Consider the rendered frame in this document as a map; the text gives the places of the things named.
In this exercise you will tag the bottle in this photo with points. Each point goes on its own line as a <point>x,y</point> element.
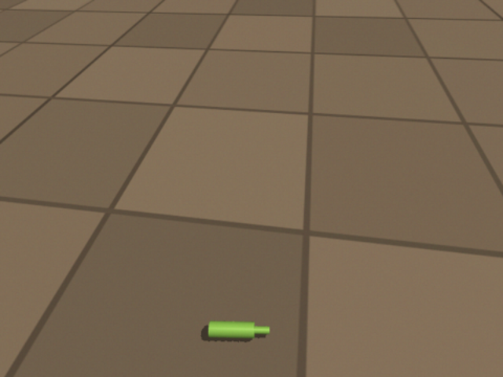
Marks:
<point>235,329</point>

